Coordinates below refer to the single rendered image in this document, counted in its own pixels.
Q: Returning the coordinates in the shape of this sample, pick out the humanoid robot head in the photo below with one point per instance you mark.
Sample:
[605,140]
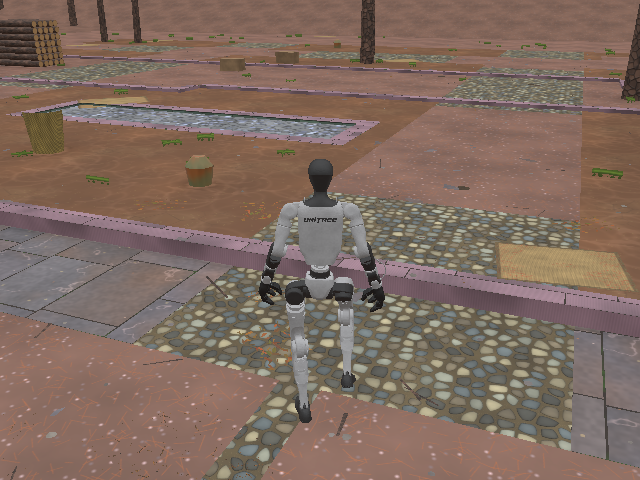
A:
[320,174]

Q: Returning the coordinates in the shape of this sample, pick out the right robot upper arm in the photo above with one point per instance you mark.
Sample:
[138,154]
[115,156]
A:
[352,212]

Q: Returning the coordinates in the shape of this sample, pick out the robot right hand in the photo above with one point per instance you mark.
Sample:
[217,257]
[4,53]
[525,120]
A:
[378,294]

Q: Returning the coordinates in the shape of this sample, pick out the robot torso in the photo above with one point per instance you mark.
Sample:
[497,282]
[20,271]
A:
[320,239]

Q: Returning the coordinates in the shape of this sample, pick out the left robot upper arm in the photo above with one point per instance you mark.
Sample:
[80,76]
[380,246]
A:
[288,212]

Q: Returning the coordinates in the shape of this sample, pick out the robot left hand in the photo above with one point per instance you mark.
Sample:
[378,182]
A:
[265,288]

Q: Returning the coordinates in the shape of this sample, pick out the robot right forearm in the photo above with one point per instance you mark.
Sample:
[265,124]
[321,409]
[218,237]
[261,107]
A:
[370,270]

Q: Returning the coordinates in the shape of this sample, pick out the robot left forearm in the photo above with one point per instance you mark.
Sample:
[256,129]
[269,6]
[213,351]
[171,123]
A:
[270,267]

